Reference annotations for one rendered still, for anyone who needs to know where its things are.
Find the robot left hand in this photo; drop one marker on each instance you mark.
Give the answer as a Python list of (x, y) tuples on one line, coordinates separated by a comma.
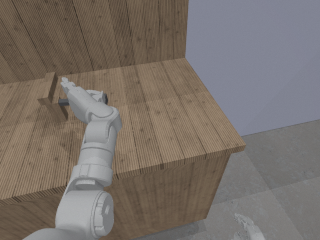
[(80, 99)]

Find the robot right hand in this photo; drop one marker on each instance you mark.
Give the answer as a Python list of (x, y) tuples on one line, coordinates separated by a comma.
[(253, 232)]

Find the tap lever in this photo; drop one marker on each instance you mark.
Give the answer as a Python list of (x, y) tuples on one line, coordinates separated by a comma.
[(65, 101)]

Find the counter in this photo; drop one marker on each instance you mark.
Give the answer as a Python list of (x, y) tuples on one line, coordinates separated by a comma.
[(175, 141)]

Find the robot left forearm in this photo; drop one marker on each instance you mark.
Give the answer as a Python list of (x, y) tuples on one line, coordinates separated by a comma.
[(94, 171)]

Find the left robot upper arm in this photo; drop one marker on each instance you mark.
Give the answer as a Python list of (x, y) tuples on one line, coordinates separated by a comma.
[(82, 215)]

